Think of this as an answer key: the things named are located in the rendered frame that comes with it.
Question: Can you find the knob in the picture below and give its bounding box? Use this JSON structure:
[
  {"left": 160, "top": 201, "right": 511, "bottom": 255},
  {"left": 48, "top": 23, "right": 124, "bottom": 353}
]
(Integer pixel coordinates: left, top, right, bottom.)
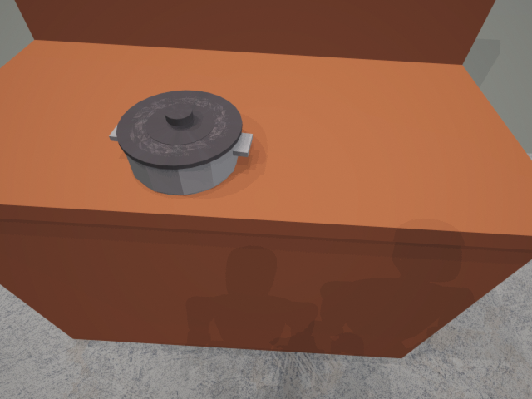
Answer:
[{"left": 165, "top": 103, "right": 193, "bottom": 126}]

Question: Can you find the pot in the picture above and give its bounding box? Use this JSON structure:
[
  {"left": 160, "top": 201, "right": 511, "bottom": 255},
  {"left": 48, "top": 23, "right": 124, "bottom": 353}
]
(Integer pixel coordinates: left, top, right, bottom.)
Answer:
[{"left": 109, "top": 126, "right": 253, "bottom": 195}]

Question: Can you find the lid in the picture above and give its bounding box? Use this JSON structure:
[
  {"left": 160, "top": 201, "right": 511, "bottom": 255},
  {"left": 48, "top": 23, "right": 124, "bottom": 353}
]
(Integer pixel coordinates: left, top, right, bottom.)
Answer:
[{"left": 116, "top": 91, "right": 243, "bottom": 170}]

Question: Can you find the table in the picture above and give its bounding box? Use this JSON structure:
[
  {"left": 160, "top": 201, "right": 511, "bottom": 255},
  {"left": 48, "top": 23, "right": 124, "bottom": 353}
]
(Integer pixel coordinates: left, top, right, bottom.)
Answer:
[{"left": 0, "top": 0, "right": 532, "bottom": 358}]

